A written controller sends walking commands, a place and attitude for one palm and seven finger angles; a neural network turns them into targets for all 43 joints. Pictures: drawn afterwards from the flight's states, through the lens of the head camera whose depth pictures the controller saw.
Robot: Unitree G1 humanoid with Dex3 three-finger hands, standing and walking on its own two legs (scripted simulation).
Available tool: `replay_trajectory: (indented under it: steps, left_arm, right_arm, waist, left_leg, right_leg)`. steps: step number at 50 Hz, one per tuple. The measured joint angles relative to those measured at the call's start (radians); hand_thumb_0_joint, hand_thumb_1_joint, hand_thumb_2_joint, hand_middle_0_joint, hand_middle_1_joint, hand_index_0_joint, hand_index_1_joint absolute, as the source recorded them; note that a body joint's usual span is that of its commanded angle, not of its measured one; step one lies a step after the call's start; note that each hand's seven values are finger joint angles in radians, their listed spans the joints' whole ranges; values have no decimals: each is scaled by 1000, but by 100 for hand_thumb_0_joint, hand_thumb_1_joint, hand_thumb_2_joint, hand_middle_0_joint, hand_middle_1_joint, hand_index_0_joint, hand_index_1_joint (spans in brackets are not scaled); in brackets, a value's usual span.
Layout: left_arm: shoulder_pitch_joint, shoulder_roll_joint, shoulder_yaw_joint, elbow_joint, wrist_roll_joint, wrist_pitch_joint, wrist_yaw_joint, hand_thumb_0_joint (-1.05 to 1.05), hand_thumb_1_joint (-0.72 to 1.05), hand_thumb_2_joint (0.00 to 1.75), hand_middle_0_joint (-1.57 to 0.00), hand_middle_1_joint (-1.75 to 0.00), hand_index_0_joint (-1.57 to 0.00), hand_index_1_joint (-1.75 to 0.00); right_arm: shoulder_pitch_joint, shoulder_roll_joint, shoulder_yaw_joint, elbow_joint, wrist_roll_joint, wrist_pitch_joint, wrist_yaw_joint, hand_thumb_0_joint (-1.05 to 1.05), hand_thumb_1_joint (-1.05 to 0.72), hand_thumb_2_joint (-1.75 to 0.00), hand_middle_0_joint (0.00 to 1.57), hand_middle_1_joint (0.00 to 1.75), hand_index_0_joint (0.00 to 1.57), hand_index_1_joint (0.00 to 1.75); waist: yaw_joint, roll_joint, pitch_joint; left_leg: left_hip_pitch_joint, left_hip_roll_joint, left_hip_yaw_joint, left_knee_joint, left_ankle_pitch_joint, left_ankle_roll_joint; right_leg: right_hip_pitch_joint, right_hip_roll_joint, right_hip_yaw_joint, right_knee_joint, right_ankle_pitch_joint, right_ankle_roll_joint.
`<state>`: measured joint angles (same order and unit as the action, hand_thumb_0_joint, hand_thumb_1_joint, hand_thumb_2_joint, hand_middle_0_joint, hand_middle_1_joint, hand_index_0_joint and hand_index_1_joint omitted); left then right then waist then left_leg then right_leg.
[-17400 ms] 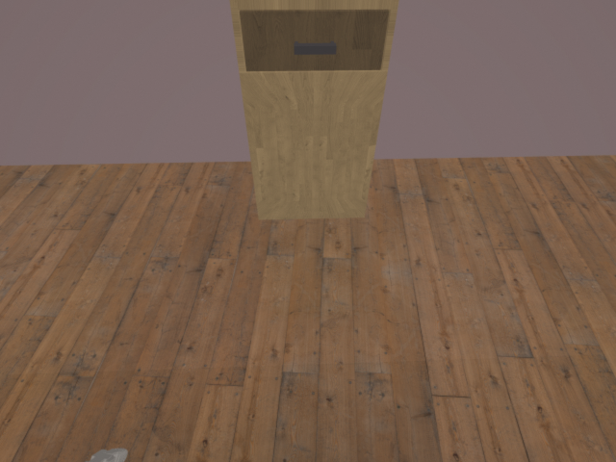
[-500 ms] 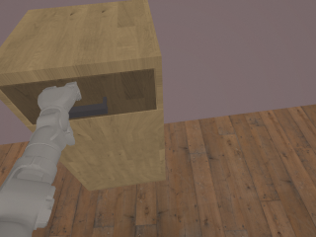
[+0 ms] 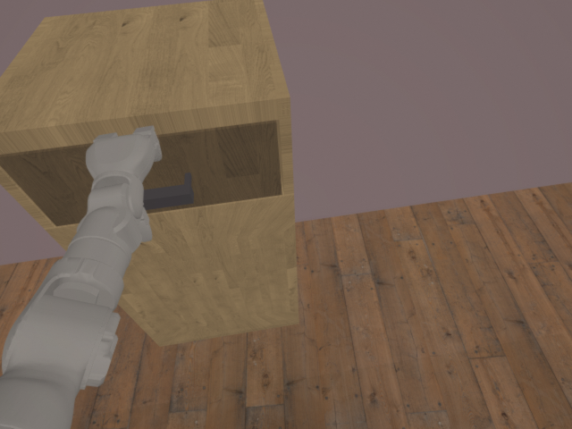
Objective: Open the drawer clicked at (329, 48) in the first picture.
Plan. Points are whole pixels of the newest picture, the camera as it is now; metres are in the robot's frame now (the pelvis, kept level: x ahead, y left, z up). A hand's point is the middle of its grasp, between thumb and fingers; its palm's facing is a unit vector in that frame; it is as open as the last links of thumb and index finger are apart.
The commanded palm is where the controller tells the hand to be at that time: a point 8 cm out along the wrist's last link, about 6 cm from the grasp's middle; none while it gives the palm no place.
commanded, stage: lower the fingers behind the handle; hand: left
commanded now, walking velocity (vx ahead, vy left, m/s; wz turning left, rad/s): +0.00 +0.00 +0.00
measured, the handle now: (155, 190) +0.51 +0.23 +0.03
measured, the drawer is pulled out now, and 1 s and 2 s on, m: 0.00 0.00 0.00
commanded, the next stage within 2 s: close the thumb around the handle in 1.56 s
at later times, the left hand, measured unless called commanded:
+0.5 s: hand (143, 205) +0.46 +0.24 +0.05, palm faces -0.01 -0.03 -1.00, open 13.8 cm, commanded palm +0.43 +0.24 +0.11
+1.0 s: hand (149, 220) +0.46 +0.24 +0.01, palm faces -0.03 -0.02 -1.00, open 13.8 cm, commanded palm +0.44 +0.24 +0.07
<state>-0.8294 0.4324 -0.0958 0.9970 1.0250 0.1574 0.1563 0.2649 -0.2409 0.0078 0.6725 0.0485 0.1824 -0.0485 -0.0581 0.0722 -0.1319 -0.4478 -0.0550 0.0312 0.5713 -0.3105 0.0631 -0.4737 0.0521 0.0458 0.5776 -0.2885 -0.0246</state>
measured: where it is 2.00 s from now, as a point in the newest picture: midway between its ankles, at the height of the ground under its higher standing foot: outside the picture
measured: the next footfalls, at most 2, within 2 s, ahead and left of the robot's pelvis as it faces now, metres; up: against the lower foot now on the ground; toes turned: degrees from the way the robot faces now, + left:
none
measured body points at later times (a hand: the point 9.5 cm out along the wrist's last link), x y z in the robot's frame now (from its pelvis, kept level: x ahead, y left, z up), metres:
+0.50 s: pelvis +0.00 +0.00 -0.01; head +0.07 +0.00 +0.43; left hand +0.46 +0.23 +0.10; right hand +0.07 -0.27 -0.14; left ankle -0.02 +0.08 -0.73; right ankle -0.01 -0.10 -0.73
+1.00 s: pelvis +0.01 +0.00 -0.02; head +0.09 +0.00 +0.42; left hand +0.45 +0.24 +0.07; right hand +0.05 -0.27 -0.15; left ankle -0.02 +0.08 -0.73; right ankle -0.01 -0.10 -0.73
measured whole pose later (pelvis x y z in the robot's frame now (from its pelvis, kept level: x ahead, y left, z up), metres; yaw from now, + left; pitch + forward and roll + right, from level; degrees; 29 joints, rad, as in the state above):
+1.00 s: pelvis +0.01 +0.00 -0.02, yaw +1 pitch +17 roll -1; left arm -0.74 0.44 -0.06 1.00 1.08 -0.02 0.33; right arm 0.33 -0.26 -0.06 0.69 0.01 0.11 -0.03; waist -0.07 0.05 -0.15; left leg -0.66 -0.05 0.00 0.74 -0.38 0.06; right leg -0.66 0.06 0.01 0.71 -0.35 -0.03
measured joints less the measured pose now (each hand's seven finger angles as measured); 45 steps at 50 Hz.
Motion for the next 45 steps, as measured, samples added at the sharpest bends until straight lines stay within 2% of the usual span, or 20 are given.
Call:
replay_trajectory:
  steps: [3,6,10,12,15,18,22,25,30,35,39,45]
  left_arm:
    - [43,44,19,4,-10,-32,-70,0,-49,30,-35,-124,-34,-124]
    - [109,78,22,-65,-14,-126,-109,0,-49,30,-34,-122,-33,-123]
    - [153,96,16,-175,-3,-260,-67,0,-49,30,-32,-121,-31,-121]
    - [142,93,0,-192,2,-291,-24,0,-49,30,-32,-121,-30,-120]
    - [107,70,-17,-171,3,-282,45,0,-49,30,-32,-120,-31,-120]
    - [68,41,-15,-112,1,-228,94,0,-49,30,-31,-120,-31,-120]
    - [33,18,-6,-38,14,-144,108,0,-49,30,-31,-120,-31,-120]
    - [51,5,17,-39,18,-115,101,0,-49,30,-32,-120,-32,-122]
    - [87,5,22,-26,17,-115,78,0,-49,30,-32,-121,-33,-122]
    - [103,14,22,-44,26,-154,78,0,-49,30,-31,-121,-32,-121]
    - [100,16,13,-31,33,-172,93,0,-49,30,-30,-121,-32,-121]
    - [102,14,36,-21,45,-191,140,0,-49,30,-31,-120,-32,-120]
  right_arm:
    - [20,10,7,-26,6,-4,-15,1,-90,-90,20,30,20,30]
    - [50,9,-9,-44,1,-23,-27,1,-90,-90,20,30,21,30]
    - [75,-11,-46,-29,-11,-51,-31,1,-90,-90,20,30,21,30]
    - [76,-24,-63,-11,-15,-63,-25,1,-90,-90,20,30,20,30]
    - [65,-41,-80,16,-20,-75,-9,1,-90,-90,20,30,20,30]
    - [46,-47,-81,27,-22,-77,7,1,-91,-90,20,30,20,30]
    - [32,-37,-72,17,-25,-71,22,1,-91,-90,20,30,20,30]
    - [42,-24,-67,4,-28,-61,25,1,-91,-90,20,30,20,30]
    - [65,-6,-51,1,-25,-43,24,1,-91,-90,20,30,20,30]
    - [72,7,-44,-4,-22,-42,17,1,-90,-90,20,30,20,30]
    - [70,2,-49,-5,-24,-50,17,1,-90,-90,20,30,20,30]
    - [63,-12,-64,2,-34,-64,16,1,-90,-90,20,30,20,30]
  waist:
    - [-7,-8,16]
    - [2,-21,32]
    - [25,-33,44]
    - [32,-35,43]
    - [33,-33,34]
    - [22,-31,21]
    - [-2,-27,7]
    - [-7,-18,-5]
    - [-6,-8,-15]
    - [-5,-16,-5]
    - [-6,-21,-1]
    - [-11,-25,-3]
  left_leg:
    - [14,4,-2,-7,4,-3]
    - [5,5,-14,4,1,-5]
    - [-37,1,-39,47,-12,-6]
    - [-66,-4,-50,72,-19,-6]
    - [-108,-11,-58,104,-29,-5]
    - [-135,-12,-53,119,-36,-2]
    - [-152,-7,-39,122,-41,0]
    - [-145,-2,-27,115,-44,3]
    - [-119,2,-18,106,-52,5]
    - [-117,3,-21,108,-53,4]
    - [-140,2,-26,122,-55,2]
    - [-186,3,-26,151,-64,2]
  right_leg:
    - [15,3,-2,-9,4,-4]
    - [15,5,-15,-8,3,-8]
    - [-12,0,-42,18,-10,-10]
    - [-36,-5,-55,38,-20,-10]
    - [-73,-11,-65,67,-33,-8]
    - [-103,-12,-61,84,-39,-5]
    - [-124,-7,-47,88,-39,-3]
    - [-121,-2,-34,81,-38,0]
    - [-98,3,-24,72,-42,1]
    - [-96,3,-27,74,-43,-1]
    - [-115,2,-33,86,-46,-2]
    - [-161,3,-36,113,-54,-2]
